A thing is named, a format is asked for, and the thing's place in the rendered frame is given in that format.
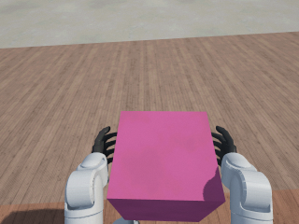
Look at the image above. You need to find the right robot forearm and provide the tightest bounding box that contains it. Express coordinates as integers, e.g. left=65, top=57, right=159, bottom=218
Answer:
left=221, top=152, right=274, bottom=224

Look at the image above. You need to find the robot right hand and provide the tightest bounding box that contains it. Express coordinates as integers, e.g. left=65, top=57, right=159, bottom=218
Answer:
left=211, top=125, right=237, bottom=167

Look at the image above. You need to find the left robot forearm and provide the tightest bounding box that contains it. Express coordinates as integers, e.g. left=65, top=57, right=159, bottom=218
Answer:
left=64, top=152, right=109, bottom=224

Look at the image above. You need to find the robot left hand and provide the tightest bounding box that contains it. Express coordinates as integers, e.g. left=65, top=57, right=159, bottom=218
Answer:
left=92, top=126, right=118, bottom=164

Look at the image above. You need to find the carton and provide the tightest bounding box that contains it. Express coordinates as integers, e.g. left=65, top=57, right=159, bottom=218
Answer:
left=107, top=111, right=226, bottom=222

